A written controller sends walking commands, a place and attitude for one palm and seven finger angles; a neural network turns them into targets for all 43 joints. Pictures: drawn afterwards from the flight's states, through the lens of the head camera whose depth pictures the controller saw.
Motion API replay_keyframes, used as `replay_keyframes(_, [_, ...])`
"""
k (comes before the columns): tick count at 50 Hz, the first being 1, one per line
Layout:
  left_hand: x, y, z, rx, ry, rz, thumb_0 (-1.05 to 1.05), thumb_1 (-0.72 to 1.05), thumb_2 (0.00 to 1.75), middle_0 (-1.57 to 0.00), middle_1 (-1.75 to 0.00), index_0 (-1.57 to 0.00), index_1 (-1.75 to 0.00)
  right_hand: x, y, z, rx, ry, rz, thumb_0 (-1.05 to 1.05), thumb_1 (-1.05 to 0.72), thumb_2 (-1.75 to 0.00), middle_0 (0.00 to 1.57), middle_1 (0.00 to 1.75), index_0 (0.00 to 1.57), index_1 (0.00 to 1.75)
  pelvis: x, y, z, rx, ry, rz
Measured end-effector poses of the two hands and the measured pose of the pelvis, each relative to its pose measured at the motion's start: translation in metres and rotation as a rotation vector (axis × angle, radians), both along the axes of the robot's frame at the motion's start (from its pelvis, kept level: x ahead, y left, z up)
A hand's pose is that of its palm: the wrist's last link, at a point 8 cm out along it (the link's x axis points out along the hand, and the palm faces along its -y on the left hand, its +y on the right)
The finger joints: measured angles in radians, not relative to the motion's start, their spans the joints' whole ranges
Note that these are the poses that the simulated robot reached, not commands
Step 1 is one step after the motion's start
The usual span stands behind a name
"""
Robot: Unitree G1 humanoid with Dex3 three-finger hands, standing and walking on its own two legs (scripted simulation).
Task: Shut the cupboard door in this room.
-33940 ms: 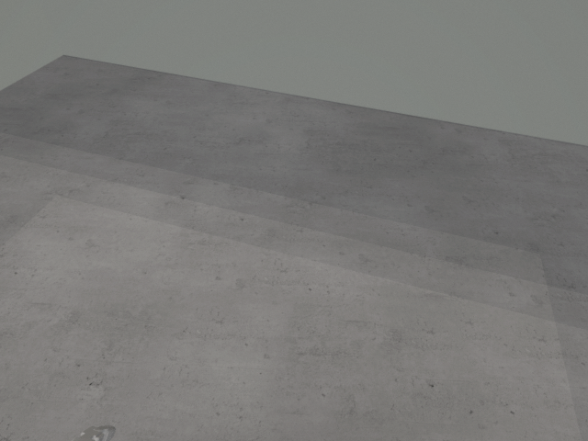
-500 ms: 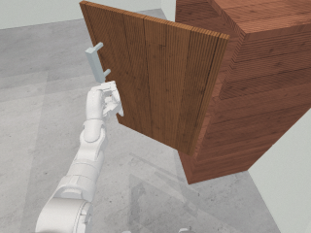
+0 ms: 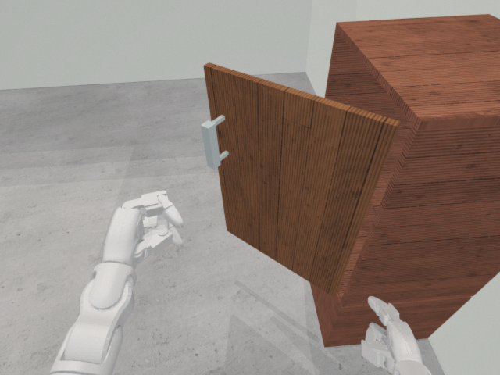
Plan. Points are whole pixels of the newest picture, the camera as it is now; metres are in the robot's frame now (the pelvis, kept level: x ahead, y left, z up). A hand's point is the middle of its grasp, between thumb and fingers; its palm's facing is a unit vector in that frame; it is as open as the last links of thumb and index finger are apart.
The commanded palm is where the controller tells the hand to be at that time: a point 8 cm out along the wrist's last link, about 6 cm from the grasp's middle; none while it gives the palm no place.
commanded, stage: draw the hand back to the body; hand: left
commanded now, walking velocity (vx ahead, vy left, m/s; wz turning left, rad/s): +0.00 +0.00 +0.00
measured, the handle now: (217, 141) +0.62 +0.14 +0.04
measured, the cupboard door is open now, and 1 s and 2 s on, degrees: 49 49 49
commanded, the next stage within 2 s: step back with the hand held close in 0.88 s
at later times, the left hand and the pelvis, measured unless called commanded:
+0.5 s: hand (43, 263) +0.21 +0.28 +0.16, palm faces +0.41 -0.81 -0.42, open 6.1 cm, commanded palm +0.15 +0.32 +0.18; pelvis +0.01 +0.02 +0.01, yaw +0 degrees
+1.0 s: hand (28, 266) +0.20 +0.29 +0.16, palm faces +0.45 -0.80 -0.39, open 7.4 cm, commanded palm +0.15 +0.32 +0.18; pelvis +0.01 +0.02 +0.01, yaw +0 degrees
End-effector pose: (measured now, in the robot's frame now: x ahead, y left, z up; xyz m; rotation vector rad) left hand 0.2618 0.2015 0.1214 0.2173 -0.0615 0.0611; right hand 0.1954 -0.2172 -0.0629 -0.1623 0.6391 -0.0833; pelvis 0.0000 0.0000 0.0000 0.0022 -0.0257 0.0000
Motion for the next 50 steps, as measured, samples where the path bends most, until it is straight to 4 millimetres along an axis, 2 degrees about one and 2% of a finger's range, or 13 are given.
replay_keyframes(5, [-0.021,0.026,0.009,0.036,0.007,0.094,0.01,0.89,0.90,-0.98,-1.15,-0.99,-1.15,0.009,0.016,0.003,0.007,0.004,0.047,0.01,-0.90,-0.90,0.20,0.29,0.20,0.30,0.005,0.003,0.005,-0.003,-0.023,0.005])
replay_keyframes(11, [-0.046,0.053,0.021,0.092,0.002,0.184,0.01,0.89,0.90,-0.82,-0.97,-0.82,-0.97,0.003,0.023,-0.006,0.013,0.048,0.060,0.01,-0.90,-0.90,0.20,0.30,0.20,0.30,0.011,0.008,0.007,-0.005,-0.035,0.005])
replay_keyframes(19, [-0.075,0.087,0.040,0.178,-0.024,0.290,0.01,0.89,0.90,-0.60,-0.73,-0.61,-0.74,-0.012,0.018,-0.018,0.002,0.101,0.032,0.01,-0.90,-0.90,0.20,0.30,0.20,0.30,0.014,0.013,0.007,-0.007,-0.037,0.003])
replay_keyframes(28, [-0.108,0.120,0.060,0.271,-0.066,0.397,0.01,0.89,0.90,-0.36,-0.47,-0.37,-0.47,-0.015,0.009,-0.015,-0.023,0.074,0.000,0.01,-0.90,-0.90,0.20,0.30,0.20,0.30,0.014,0.018,0.006,-0.011,-0.039,-0.001])
replay_keyframes(32, [-0.114,0.124,0.058,0.253,-0.076,0.427,0.01,0.89,0.90,-0.29,-0.38,-0.29,-0.39,-0.013,0.010,-0.012,-0.035,0.056,0.011,0.01,-0.90,-0.90,0.20,0.30,0.20,0.30,0.010,0.020,0.006,-0.011,-0.043,0.006])
replay_keyframes(38, [-0.111,0.121,0.049,0.207,-0.073,0.410,0.01,0.89,0.90,-0.23,-0.32,-0.23,-0.33,-0.011,0.016,-0.006,-0.041,0.030,0.021,0.01,-0.90,-0.90,0.20,0.30,0.20,0.30,0.007,0.022,0.006,-0.011,-0.047,0.005])
replay_keyframes(50, [-0.107,0.122,0.056,0.226,-0.096,0.386,0.01,0.89,0.90,-0.21,-0.30,-0.21,-0.30,-0.015,0.024,-0.006,-0.021,0.027,0.025,0.01,-0.90,-0.90,0.20,0.30,0.20,0.30,0.007,0.023,0.007,-0.014,-0.049,-0.004])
